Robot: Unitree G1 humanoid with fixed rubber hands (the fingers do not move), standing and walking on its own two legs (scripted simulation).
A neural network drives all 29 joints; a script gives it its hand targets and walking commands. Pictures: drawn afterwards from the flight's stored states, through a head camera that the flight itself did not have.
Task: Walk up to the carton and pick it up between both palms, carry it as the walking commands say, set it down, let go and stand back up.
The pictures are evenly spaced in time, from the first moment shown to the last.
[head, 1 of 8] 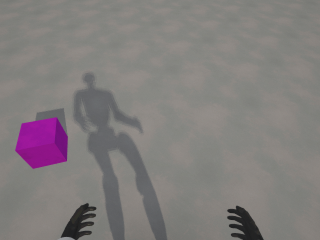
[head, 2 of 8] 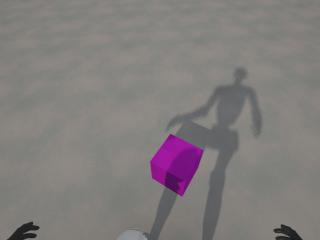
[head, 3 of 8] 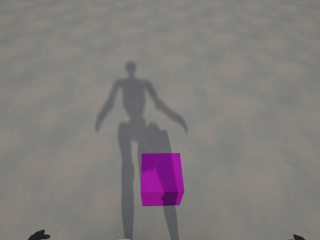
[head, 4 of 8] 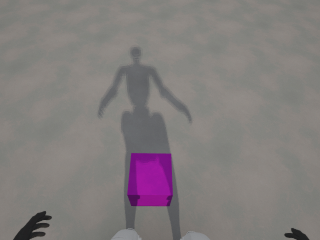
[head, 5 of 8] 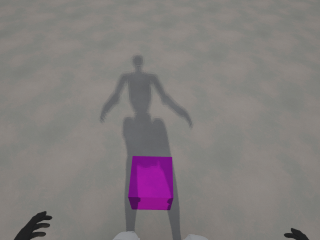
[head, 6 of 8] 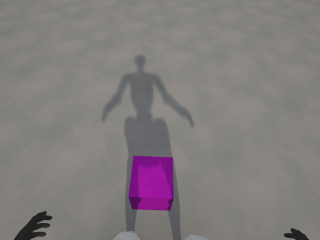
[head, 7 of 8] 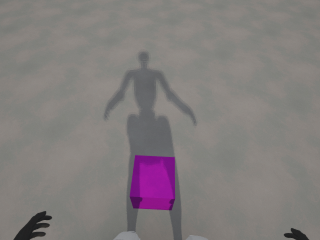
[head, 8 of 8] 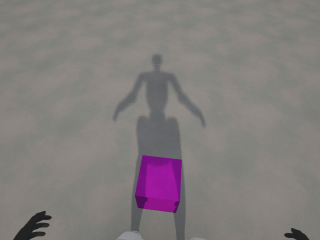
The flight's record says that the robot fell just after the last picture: no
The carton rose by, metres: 0.00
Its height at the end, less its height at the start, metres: +0.00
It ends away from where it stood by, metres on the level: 0.00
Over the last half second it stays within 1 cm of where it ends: yes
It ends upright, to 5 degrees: yes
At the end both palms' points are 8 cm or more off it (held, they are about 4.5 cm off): yes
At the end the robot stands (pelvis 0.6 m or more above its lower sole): yes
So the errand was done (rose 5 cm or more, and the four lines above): no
